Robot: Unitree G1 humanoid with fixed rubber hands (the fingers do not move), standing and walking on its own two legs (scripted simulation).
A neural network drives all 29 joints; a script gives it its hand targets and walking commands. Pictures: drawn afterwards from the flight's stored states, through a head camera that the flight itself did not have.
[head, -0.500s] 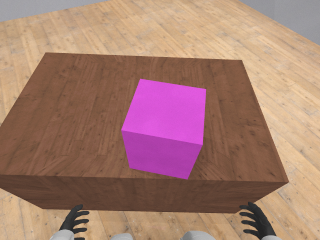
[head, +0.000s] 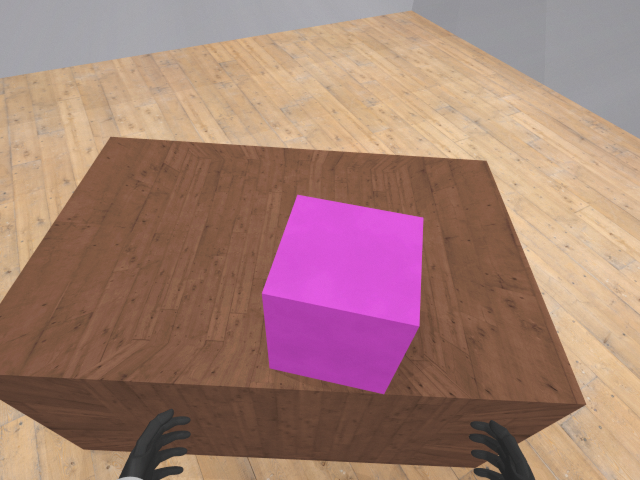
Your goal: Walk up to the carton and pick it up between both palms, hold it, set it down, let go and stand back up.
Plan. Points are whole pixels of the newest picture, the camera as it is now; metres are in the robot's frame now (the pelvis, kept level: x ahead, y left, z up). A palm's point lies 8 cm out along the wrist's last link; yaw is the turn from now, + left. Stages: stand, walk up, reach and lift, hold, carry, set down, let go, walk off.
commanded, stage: reach and lift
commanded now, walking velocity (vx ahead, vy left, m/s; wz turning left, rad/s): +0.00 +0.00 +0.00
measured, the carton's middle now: (342, 297) +0.41 -0.02 -0.10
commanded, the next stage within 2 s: none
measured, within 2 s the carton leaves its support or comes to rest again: neither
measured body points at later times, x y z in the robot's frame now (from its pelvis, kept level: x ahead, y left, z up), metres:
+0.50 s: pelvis +0.01 +0.02 +0.00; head -0.01 +0.04 +0.45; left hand +0.16 +0.25 -0.07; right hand +0.16 -0.18 -0.07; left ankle -0.01 +0.13 -0.74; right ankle -0.01 -0.12 -0.74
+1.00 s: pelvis -0.01 +0.02 -0.01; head -0.02 +0.06 +0.44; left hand +0.19 +0.23 -0.07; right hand +0.17 -0.18 -0.06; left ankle -0.01 +0.14 -0.74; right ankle -0.01 -0.12 -0.74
